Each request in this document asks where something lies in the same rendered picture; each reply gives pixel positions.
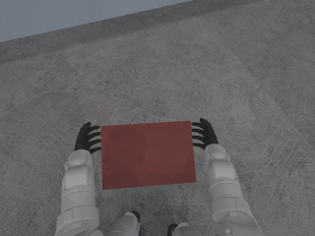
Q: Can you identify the right robot upper arm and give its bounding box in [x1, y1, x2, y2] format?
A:
[211, 220, 264, 236]

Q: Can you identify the left robot foot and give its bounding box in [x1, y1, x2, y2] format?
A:
[131, 210, 140, 222]

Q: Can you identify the carton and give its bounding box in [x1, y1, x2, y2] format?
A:
[100, 120, 197, 190]

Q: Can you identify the left robot hand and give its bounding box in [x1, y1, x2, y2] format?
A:
[74, 122, 101, 154]

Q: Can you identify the robot left forearm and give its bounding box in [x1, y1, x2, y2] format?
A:
[54, 149, 99, 236]

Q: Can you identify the robot right forearm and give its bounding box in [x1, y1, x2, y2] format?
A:
[204, 144, 263, 233]

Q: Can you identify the left robot thigh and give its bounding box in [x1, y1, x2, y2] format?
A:
[106, 215, 141, 236]

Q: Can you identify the right robot hand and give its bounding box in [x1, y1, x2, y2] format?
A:
[191, 118, 219, 150]

